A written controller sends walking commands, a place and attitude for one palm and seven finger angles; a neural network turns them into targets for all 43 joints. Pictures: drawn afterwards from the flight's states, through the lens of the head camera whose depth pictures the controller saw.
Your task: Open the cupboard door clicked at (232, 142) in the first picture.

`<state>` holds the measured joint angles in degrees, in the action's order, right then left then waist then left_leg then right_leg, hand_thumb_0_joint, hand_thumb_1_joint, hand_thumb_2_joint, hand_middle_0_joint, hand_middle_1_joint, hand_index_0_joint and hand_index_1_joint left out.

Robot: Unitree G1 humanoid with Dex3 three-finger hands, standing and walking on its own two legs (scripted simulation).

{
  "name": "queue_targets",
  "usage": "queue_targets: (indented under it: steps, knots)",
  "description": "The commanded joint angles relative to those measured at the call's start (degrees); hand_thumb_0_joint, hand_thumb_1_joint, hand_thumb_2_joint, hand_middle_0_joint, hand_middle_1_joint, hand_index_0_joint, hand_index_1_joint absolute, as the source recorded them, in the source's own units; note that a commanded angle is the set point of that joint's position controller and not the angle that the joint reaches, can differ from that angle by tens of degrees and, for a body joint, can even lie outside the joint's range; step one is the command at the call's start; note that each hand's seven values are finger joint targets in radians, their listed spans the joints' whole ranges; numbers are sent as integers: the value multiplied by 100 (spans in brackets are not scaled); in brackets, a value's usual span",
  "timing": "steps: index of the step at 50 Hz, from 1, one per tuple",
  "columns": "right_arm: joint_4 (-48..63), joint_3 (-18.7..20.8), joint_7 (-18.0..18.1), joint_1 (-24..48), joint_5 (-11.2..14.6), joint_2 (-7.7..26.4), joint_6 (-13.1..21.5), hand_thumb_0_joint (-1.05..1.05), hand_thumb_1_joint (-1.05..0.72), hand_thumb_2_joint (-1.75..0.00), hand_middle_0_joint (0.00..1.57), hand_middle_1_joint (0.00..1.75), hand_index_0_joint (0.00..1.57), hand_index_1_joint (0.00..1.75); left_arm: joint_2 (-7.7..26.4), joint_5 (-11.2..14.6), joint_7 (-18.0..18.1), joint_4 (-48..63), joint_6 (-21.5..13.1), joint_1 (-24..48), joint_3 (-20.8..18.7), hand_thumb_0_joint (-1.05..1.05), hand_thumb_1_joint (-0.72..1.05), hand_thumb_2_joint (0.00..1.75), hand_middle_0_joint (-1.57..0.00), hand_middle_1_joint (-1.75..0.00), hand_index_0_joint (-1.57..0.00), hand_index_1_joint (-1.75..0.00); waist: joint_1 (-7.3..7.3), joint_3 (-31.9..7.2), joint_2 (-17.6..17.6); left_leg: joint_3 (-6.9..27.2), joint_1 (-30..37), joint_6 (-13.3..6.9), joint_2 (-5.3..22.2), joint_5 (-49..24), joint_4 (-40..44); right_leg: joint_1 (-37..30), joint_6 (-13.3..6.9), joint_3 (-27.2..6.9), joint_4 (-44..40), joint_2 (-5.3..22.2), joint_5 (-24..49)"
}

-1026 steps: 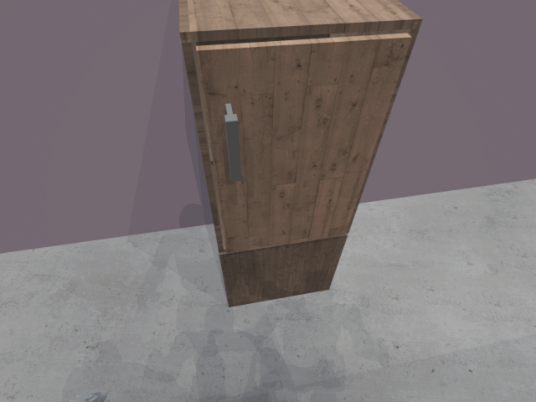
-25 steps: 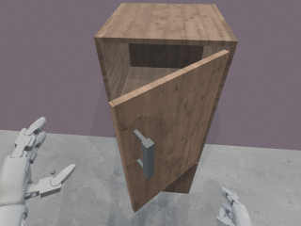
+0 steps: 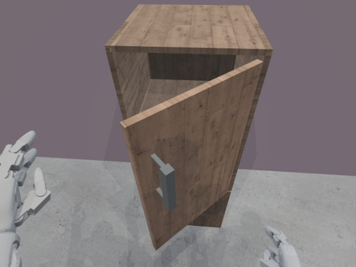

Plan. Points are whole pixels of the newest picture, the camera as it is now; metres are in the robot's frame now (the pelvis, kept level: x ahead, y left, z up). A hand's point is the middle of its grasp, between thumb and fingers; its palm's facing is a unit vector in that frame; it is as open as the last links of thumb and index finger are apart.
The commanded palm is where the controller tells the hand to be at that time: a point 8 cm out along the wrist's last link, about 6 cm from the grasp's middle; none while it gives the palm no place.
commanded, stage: draw the hand back to the body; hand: left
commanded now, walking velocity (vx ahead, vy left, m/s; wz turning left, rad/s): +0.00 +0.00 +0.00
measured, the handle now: (163, 183) +0.28 +0.07 +0.07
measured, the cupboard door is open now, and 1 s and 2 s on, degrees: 43 43 43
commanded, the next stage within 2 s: step back with the hand held close in 0.08 s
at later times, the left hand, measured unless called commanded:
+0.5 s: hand (49, 200) +0.18 +0.25 +0.14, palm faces +0.35 -0.82 -0.46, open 7.4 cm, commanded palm +0.12 +0.30 +0.17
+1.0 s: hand (4, 235) +0.11 +0.28 +0.15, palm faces +0.44 -0.77 -0.46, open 7.4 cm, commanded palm +0.05 +0.32 +0.17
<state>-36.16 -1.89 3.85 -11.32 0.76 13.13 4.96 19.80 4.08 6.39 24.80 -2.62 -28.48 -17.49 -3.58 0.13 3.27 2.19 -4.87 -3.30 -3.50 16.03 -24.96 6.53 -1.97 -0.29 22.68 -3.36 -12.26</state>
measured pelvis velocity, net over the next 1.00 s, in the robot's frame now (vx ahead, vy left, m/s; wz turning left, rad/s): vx -0.09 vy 0.02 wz -0.01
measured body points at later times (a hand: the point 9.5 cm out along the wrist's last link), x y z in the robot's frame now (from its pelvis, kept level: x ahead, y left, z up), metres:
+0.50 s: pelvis -0.02 +0.00 +0.00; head -0.02 +0.00 +0.45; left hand +0.16 +0.30 +0.16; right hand +0.15 -0.25 -0.08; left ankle -0.03 +0.08 -0.74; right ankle +0.00 -0.10 -0.74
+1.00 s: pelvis -0.09 +0.02 -0.03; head -0.09 +0.03 +0.42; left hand +0.08 +0.32 +0.18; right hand +0.06 -0.22 -0.10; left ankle -0.03 +0.08 -0.74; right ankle +0.00 -0.10 -0.74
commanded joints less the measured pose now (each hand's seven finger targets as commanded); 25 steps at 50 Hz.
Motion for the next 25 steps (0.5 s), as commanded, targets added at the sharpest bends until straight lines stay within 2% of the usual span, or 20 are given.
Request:
queue_targets:
  steps: [1, 3, 6, 7, 8, 9, 10, 11, 12, 13, 14, 15, 18, 19, 21, 23, 24, 25]
  knots:
    - [964, 204, 24, 862, 28, 539, 336, 0, -90, -90, 20, 30, 20, 30, 1054, 22, 93, 1179, -423, 514, -762, 0, 90, 90, -20, -30, -20, -30, -11, -301, 111, 105, -446, 238, 401, -1427, 450, -384, 22, -100, -253, 297, 912]
    - [960, 212, 23, 859, 39, 545, 326, 0, -90, -90, 20, 30, 20, 30, 1013, 30, 82, 1164, -435, 545, -713, 0, 90, 90, -20, -30, -20, -30, 4, -287, -4, 105, -423, 214, 405, -1310, 449, -342, 31, -118, -294, 289, 798]
    - [951, 199, 16, 875, 32, 543, 357, 0, -90, -90, 20, 30, 20, 30, 1019, 10, 94, 1203, -460, 619, -695, 0, 90, 90, -20, -30, -20, -30, -2, -251, 211, 145, -430, 225, 406, -1172, 500, -326, 21, -100, -305, 294, 646]
    - [953, 204, 11, 876, 36, 536, 373, 0, -90, -90, 20, 30, 20, 30, 1021, 9, 98, 1223, -474, 601, -698, 0, 90, 90, -20, -30, -20, -30, -1, -271, 203, 130, -410, 221, 406, -1130, 500, -320, 25, -115, -321, 291, 619]
    - [945, 205, 15, 869, 26, 537, 381, 0, -90, -90, 20, 30, 20, 30, 1045, 15, 102, 1182, -480, 545, -740, 0, 90, 90, -20, -30, -20, -30, -18, -306, 35, 135, -420, 211, 406, -1161, 502, -359, 26, -101, -311, 285, 655]
    - [959, 217, 16, 894, 36, 555, 390, 0, -90, -90, 20, 30, 20, 30, 1064, 5, 96, 1195, -478, 566, -750, 0, 90, 90, -20, -30, -20, -30, -25, -285, 84, 136, -434, 211, 413, -1167, 499, -360, 23, -110, -315, 288, 645]
    - [888, 202, 33, 880, 45, 557, 367, 0, -90, -90, 20, 30, 20, 30, 1221, 6, 133, 1083, -477, 997, -868, 0, 90, 90, -20, -30, -20, -30, 31, -204, 33, 144, -456, 201, 403, -1085, 517, -291, 24, -131, -345, 290, 585]
    - [1089, 273, 27, 697, 113, 695, 276, 0, -90, -90, 20, 30, 20, 30, 1936, 19, 176, 1236, -731, 1511, -1696, 0, 90, 90, -20, -30, -20, -30, 233, 161, -152, 342, -818, 23, 491, -558, 376, 190, 64, -832, -641, 549, 642]
    - [970, 299, 38, 694, 73, 625, 196, 0, -90, -90, 20, 30, 20, 30, 1397, 32, 105, 626, -763, 894, -1315, 0, 90, 90, -20, -30, -20, -30, 274, 63, -488, 371, -666, 8, 439, -549, 178, 285, 40, -919, -754, 701, 591]
    - [999, 326, 2, 684, 63, 664, 108, 0, -90, -90, 20, 30, 20, 30, 1116, 2, 47, 485, -776, 552, -1044, 0, 90, 90, -20, -30, -20, -30, 305, -26, -584, 345, -571, 15, 434, -678, 56, 388, 37, -945, -791, 758, 604]
    - [1016, 348, -20, 730, 49, 693, 62, 0, -90, -90, 20, 30, 20, 30, 1056, -17, 22, 588, -846, 491, -962, 0, 90, 90, -20, -30, -20, -30, 299, -116, -280, 346, -566, 15, 449, -859, 59, 353, 18, -886, -703, 802, 843]
    - [1010, 356, -32, 698, 42, 704, 5, 0, -90, -90, 20, 30, 20, 30, 1023, -35, 22, 604, -875, 316, -895, 0, 90, 90, -20, -30, -20, -30, 314, -310, -238, 351, -591, 38, 497, -981, 69, 244, 23, -834, -569, 822, 996]
    - [1092, 435, -36, 680, 58, 728, -142, 0, -90, -90, 20, 30, 20, 30, 1105, -62, 69, 873, -883, 52, -923, 0, 90, 90, -20, -30, -20, -30, 324, -690, -343, 311, -694, 46, 564, -1265, 4, 80, 70, -785, -278, 859, 1514]
    - [1111, 450, -14, 709, 45, 761, -169, 0, -90, -90, 20, 30, 20, 30, 1224, -77, 102, 1023, -899, 50, -1006, 0, 90, 90, -20, -30, -20, -30, 314, -741, -145, 343, -791, 60, 590, -1448, 21, -8, 37, -741, -151, 887, 1742]
    - [1176, 477, 6, 697, 73, 700, -241, 0, -90, -90, 20, 30, 20, 30, 1349, -77, 155, 1176, -894, -107, -1165, 0, 90, 90, -20, -30, -20, -30, 312, -970, -275, 362, -845, 65, 646, -1692, -35, -122, 57, -736, 76, 871, 2081]
    - [1243, 505, 31, 691, 93, 683, -298, 0, -90, -90, 20, 30, 20, 30, 1433, -78, 193, 1363, -897, -129, -1250, 0, 90, 90, -20, -30, -20, -30, 335, -1041, -317, 358, -938, 68, 660, -1692, -120, -93, 57, -790, 198, 892, 2207]
    - [1240, 518, 56, 696, 85, 702, -313, 0, -90, -90, 20, 30, 20, 30, 1567, -83, 225, 1476, -911, -107, -1365, 0, 90, 90, -20, -30, -20, -30, 333, -1076, -154, 408, -1055, 73, 685, -1736, -116, -166, 33, -755, 294, 925, 2250]
    - [1285, 512, 68, 685, 100, 675, -321, 0, -90, -90, 20, 30, 20, 30, 1529, -88, 237, 1527, -911, -158, -1342, 0, 90, 90, -20, -30, -20, -30, 336, -1067, -166, 443, -1104, 71, 709, -1721, -109, -128, 38, -760, 367, 887, 2179]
